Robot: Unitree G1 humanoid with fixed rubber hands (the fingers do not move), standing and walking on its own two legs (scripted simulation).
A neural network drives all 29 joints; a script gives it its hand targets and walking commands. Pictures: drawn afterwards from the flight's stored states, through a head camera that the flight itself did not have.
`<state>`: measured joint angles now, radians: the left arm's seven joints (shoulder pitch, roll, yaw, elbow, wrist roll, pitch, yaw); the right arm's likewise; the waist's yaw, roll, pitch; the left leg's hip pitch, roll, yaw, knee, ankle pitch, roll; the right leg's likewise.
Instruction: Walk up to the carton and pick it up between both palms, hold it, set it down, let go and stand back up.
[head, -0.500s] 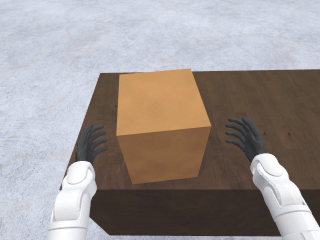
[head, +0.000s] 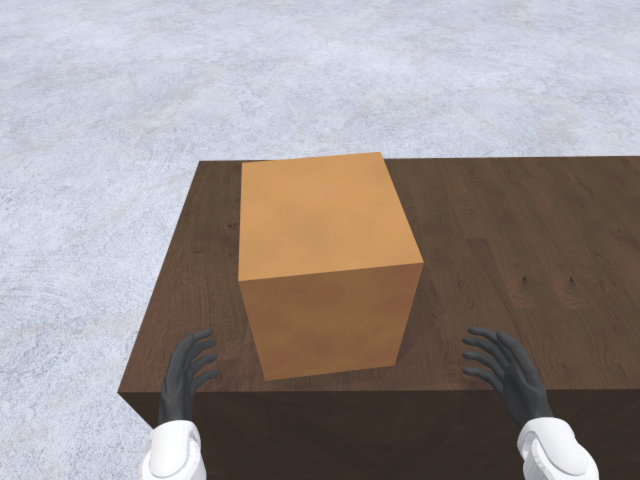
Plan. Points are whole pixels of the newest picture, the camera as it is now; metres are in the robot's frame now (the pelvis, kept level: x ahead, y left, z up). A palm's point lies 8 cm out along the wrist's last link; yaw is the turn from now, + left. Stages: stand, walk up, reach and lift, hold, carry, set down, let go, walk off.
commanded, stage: set down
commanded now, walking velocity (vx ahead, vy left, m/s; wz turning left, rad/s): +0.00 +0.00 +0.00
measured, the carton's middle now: (321, 268) +0.42 +0.03 +0.02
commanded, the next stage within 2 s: let go in 1.26 s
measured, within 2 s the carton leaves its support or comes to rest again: neither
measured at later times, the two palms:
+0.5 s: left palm (171, 453) +0.19 +0.21 -0.04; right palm (515, 450) +0.20 -0.20 -0.04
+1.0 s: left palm out of the picture +0.16 +0.24 -0.07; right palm out of the picture +0.17 -0.19 -0.07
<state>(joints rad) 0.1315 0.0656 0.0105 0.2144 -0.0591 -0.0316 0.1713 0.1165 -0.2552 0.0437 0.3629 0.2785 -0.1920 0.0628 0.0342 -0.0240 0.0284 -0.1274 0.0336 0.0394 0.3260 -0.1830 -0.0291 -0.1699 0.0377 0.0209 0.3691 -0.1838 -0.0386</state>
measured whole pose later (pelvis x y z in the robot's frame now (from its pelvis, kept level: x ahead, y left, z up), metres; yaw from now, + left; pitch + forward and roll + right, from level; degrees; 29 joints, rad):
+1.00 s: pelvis +0.02 +0.02 +0.00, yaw +0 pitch -3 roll -1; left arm 0.27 0.16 -0.02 0.45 -0.02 0.02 0.08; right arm 0.23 -0.18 0.00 0.68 0.06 -0.23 0.06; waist 0.04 -0.02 0.06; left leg -0.06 0.02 0.05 0.34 -0.23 0.00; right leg -0.07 0.03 0.03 0.31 -0.19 -0.01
